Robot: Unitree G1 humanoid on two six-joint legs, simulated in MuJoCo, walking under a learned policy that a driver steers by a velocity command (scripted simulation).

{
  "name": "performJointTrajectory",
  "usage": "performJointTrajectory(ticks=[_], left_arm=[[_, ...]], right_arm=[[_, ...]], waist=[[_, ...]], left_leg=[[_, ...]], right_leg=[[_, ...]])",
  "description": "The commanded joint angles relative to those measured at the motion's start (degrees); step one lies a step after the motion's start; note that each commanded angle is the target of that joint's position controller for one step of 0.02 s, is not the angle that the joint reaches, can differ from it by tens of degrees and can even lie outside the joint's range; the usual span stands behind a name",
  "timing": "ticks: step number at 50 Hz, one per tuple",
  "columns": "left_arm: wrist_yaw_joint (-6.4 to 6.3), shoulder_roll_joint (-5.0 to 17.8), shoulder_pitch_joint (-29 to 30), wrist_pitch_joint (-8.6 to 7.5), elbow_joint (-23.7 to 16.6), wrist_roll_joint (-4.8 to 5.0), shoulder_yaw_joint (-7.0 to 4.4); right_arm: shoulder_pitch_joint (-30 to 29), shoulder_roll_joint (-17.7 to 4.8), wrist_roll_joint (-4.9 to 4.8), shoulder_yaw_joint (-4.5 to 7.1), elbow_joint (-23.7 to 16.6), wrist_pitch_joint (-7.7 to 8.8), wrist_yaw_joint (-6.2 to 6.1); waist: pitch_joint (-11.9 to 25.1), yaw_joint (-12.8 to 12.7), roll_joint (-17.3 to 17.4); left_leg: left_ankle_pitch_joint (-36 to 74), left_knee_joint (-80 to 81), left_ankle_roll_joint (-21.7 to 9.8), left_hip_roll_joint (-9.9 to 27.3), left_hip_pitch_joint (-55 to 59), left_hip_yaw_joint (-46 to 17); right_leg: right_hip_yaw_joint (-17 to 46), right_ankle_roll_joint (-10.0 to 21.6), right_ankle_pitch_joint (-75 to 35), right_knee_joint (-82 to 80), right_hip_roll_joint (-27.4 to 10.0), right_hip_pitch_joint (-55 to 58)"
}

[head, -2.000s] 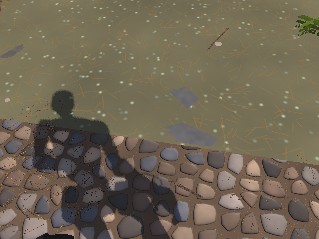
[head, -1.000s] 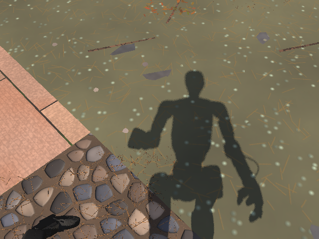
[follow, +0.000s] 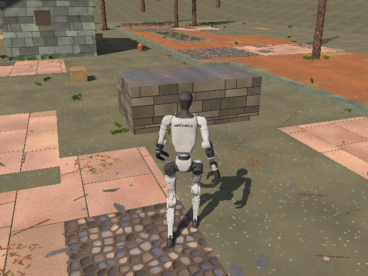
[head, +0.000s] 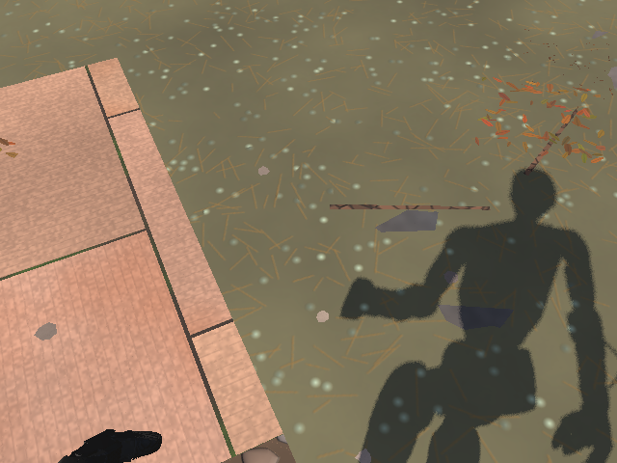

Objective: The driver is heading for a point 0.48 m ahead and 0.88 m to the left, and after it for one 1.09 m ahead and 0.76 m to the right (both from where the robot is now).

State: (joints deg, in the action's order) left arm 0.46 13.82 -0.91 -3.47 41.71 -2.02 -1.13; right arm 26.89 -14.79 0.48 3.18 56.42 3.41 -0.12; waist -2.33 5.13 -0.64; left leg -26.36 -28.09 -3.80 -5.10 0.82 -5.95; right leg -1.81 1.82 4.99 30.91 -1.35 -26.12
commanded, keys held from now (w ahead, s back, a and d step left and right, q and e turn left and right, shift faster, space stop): w+q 1.00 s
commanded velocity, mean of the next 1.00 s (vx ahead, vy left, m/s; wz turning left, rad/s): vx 0.50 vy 0.00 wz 0.58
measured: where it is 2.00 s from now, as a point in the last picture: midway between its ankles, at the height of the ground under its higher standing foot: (128, 336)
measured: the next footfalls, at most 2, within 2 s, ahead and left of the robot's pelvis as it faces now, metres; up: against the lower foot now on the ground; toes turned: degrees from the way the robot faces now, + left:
left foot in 0.50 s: +0.38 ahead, +0.14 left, +0.00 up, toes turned +22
right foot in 1.06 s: +0.75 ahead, +0.16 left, +0.00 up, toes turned +38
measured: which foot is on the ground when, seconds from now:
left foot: up 0.00-0.48, down 0.50-1.00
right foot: down 0.00-0.52, up 0.54-1.00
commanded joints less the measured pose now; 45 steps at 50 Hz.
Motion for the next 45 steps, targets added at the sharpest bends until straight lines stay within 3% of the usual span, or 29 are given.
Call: performJointTrajectory(ticks=[1,2,3,4,6,10,13,16,20,23,24,25,26,27,28,29,30,32,33,37,40,45], left_arm=[[-1.35,18.37,-22.97,-0.29,1.95,-1.29,-5.35],[-1.16,12.59,-17.85,0.25,1.24,-0.22,-4.22],[-1.00,7.99,-13.77,0.17,0.63,0.29,-3.12],[-0.90,6.30,-12.07,-0.08,0.78,0.24,-2.66],[-1.03,5.12,-12.86,-0.82,2.23,0.45,-2.30],[-0.60,5.69,-16.85,-2.45,4.62,1.14,-2.76],[-0.63,5.30,-18.76,-2.42,6.05,0.93,-2.74],[-0.86,6.34,-19.86,-2.40,7.02,0.95,-2.97],[-1.45,8.30,-23.00,-1.61,8.94,0.98,-3.49],[-1.88,10.45,-23.62,-0.21,9.86,0.88,-3.94],[-1.90,11.11,-23.52,0.43,9.85,0.92,-4.04],[-1.79,11.22,-22.82,0.91,9.27,1.01,-3.94],[-1.34,8.21,-23.90,0.75,6.74,1.47,-3.11],[-0.38,5.92,-21.64,0.25,2.28,1.35,-2.98],[-0.27,9.66,-14.48,-0.21,0.81,0.87,-3.57],[-0.10,7.78,-13.11,-0.93,0.50,1.64,-2.92],[-0.23,7.32,-14.62,-1.22,1.72,1.56,-2.79],[-0.17,6.97,-16.89,0.57,2.66,-0.47,-2.82],[0.06,6.69,-17.35,1.49,2.68,-0.82,-2.83],[0.50,5.81,-10.65,2.83,0.19,-0.59,-2.66],[0.45,6.16,-3.67,2.78,-2.10,-0.39,-2.63],[0.96,5.93,4.57,2.08,-5.29,0.00,-1.97]], right_arm=[[2.71,-2.90,-1.28,0.66,-7.12,0.95,-0.04],[0.96,-6.59,0.40,1.42,-5.52,-0.02,-0.32],[-2.39,-6.43,0.69,1.59,-5.58,-0.31,0.24],[-4.28,-5.01,0.60,1.41,-5.88,-0.58,0.68],[-5.19,-4.02,1.48,1.38,-6.04,-1.85,1.56],[-11.72,-2.41,1.39,0.91,-8.87,-3.12,2.95],[-18.26,-1.78,1.35,0.34,-11.44,-2.98,3.76],[-24.74,-0.68,1.34,-0.60,-13.80,-2.58,4.59],[-29.41,-1.79,1.86,-0.63,-15.95,-2.77,4.92],[-25.48,-3.36,2.25,0.15,-15.27,-2.85,4.13],[-20.02,-4.43,2.25,0.82,-13.75,-2.51,3.69],[-10.46,-6.13,2.66,1.95,-10.63,-2.01,2.90],[-3.48,-11.98,3.31,3.84,-9.48,-2.08,1.85],[-6.19,-16.73,1.23,4.86,-11.17,-2.75,1.35],[-4.60,-15.54,0.61,4.59,-11.04,-3.40,0.76],[-6.96,-12.95,0.24,3.99,-10.06,-3.22,0.21],[-9.70,-10.05,-0.02,3.27,-9.96,-2.70,0.06],[-13.52,-7.50,-0.39,2.34,-10.50,-1.59,-0.21],[-13.27,-7.33,-0.57,2.17,-10.56,-0.95,-0.03],[-8.79,-9.31,-0.45,2.65,-9.40,-0.09,0.49],[-4.58,-9.15,-0.42,2.59,-8.39,-0.07,0.49],[0.76,-9.24,-0.05,2.48,-7.03,-0.04,-0.12]], waist=[[19.03,-9.20,-18.25],[10.96,-6.98,-9.02],[4.35,-6.22,-3.20],[1.86,-5.55,-2.73],[0.62,-4.52,-5.56],[0.16,-4.58,-4.65],[-1.43,-5.38,-4.24],[-2.51,-6.52,-4.18],[-3.53,-7.36,-3.95],[-0.12,-5.14,-5.27],[3.17,-2.89,-5.04],[8.46,1.28,-2.64],[15.38,3.19,5.36],[18.82,-0.34,15.02],[15.03,2.27,5.65],[8.24,0.18,3.50],[3.88,-2.83,0.57],[2.86,-6.54,0.69],[3.36,-7.05,1.18],[0.78,-5.55,1.79],[-0.93,-2.95,2.68],[-1.12,-0.01,3.49]], left_leg=[[-5.79,-38.04,-1.89,-2.30,-33.54,1.78],[-1.31,-42.94,-2.54,2.71,-35.99,-0.33],[3.94,-41.79,-2.30,4.97,-35.70,0.22],[7.03,-39.65,-1.83,6.74,-34.28,0.86],[9.14,-37.99,-0.75,8.15,-32.06,2.00],[15.08,-36.24,0.11,9.16,-37.36,3.18],[20.95,-28.44,0.92,9.46,-40.23,4.93],[26.23,-16.99,0.61,9.02,-36.60,8.46],[21.98,-9.53,-1.72,7.83,-34.19,11.80],[13.21,-6.83,-4.98,2.95,-26.59,14.57],[11.43,-5.19,-6.46,0.65,-20.45,14.77],[12.92,-1.00,-8.38,-0.69,-7.95,13.43],[2.66,1.64,-12.76,11.57,9.07,-4.13],[4.23,10.04,-19.39,24.76,18.43,-34.54],[12.75,12.13,-18.67,23.85,16.52,-30.89],[19.46,11.96,-17.42,22.44,9.93,-22.35],[27.13,12.68,-14.87,19.26,2.06,-16.95],[33.13,13.90,-12.80,14.42,-5.55,-11.13],[34.81,14.33,-12.87,13.49,-7.02,-10.40],[29.88,17.58,-12.30,11.43,-9.60,-10.32],[29.20,17.98,-11.12,11.29,-6.31,-12.07],[37.12,14.31,-10.12,11.26,0.35,-13.47]], right_leg=[[41.83,9.03,18.80,-15.98,-25.78,41.83],[38.26,8.77,25.03,-16.76,-23.53,33.76],[28.91,7.74,23.10,-17.68,-20.74,26.29],[21.35,6.48,16.24,-19.01,-18.02,22.10],[11.85,5.18,5.62,-20.30,-14.92,18.36],[3.32,6.06,-6.77,-21.64,-14.81,20.18],[-2.32,6.13,-10.13,-22.22,-13.61,21.21],[-7.08,5.43,-11.76,-22.35,-12.87,21.02],[-10.01,4.80,-17.88,-20.19,-14.95,27.04],[-12.90,4.00,-40.75,-8.51,-15.33,31.58],[-13.48,3.89,-44.48,0.38,-15.20,31.21],[-14.59,2.54,-38.87,13.80,-14.18,25.59],[-14.77,-0.09,-16.09,32.70,-11.38,8.83],[-8.06,-3.41,26.82,50.39,0.92,-11.49],[0.95,-2.95,23.06,51.10,-1.09,-17.57],[1.90,-2.30,17.61,47.34,-3.87,-17.87],[2.14,-2.12,15.18,40.83,-5.86,-13.87],[2.87,-3.16,14.27,35.43,-7.01,-7.02],[2.56,-3.71,14.07,34.11,-6.72,-5.61],[1.54,-5.32,6.90,26.17,-6.10,-9.56],[2.07,-5.56,0.96,19.14,-5.30,-14.20],[2.12,-4.51,-3.24,10.39,-2.30,-15.66]])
